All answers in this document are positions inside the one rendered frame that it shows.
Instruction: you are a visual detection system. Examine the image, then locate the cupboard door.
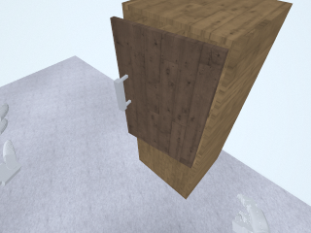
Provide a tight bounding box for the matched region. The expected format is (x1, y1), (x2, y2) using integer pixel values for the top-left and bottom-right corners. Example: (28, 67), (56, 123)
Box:
(110, 17), (229, 168)

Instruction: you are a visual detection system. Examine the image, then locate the robot left hand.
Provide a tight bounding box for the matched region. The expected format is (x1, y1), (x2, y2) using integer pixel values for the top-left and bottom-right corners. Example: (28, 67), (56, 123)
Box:
(0, 103), (22, 186)

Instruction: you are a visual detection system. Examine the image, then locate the robot right hand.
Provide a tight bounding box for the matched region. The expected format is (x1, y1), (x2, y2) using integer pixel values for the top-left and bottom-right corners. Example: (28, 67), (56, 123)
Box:
(232, 193), (271, 233)

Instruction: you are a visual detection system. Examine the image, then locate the handle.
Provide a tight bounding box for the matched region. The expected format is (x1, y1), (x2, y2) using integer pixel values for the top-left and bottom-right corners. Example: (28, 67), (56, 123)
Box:
(114, 75), (131, 111)

